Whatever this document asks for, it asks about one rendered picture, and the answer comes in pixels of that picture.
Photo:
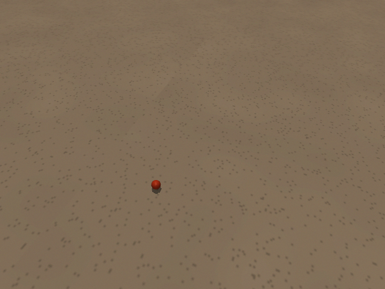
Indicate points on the ball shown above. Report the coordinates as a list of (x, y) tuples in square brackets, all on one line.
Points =
[(156, 184)]

